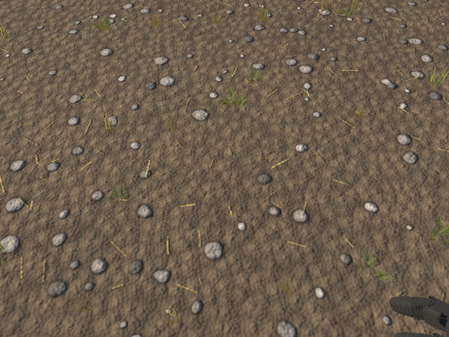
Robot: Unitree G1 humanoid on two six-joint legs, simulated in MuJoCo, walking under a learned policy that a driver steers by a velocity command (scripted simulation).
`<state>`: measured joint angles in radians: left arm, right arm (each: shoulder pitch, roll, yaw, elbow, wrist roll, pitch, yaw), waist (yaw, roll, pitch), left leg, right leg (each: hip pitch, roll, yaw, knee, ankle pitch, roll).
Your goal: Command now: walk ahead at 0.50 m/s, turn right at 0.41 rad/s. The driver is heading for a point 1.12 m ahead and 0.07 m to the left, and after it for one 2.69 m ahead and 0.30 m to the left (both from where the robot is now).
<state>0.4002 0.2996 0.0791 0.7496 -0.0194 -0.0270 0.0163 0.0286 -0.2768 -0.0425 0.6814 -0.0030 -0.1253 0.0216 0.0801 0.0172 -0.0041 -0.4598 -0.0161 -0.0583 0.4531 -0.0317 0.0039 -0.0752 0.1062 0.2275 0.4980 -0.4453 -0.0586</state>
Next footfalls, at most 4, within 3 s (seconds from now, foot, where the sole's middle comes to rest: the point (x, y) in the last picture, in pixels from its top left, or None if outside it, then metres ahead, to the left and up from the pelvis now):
0.50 right None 0.40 -0.15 -0.76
1.00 left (234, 263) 0.71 0.07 -0.76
1.54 right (313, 198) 0.99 -0.19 -0.76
2.08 left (237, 143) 1.24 0.09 -0.76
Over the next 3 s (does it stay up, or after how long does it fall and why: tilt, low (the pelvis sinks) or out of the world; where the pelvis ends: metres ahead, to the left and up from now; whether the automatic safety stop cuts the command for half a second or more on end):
stays up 1.60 0.11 0.02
